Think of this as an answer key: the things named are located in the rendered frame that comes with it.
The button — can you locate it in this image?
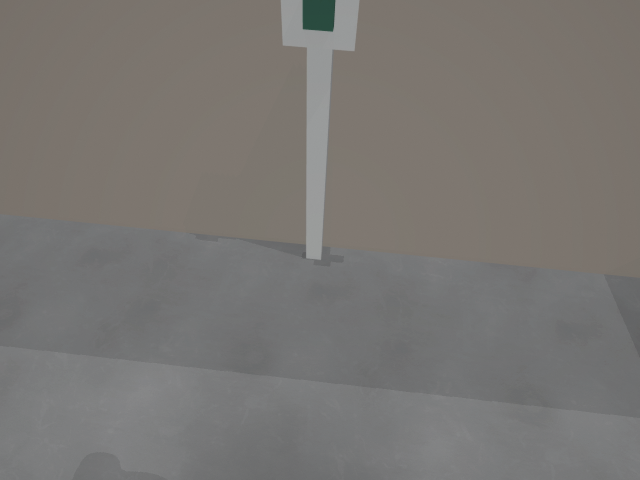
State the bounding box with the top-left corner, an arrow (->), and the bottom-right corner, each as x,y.
303,0 -> 335,32

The panel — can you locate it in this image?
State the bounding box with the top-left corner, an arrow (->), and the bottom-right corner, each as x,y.
281,0 -> 360,260

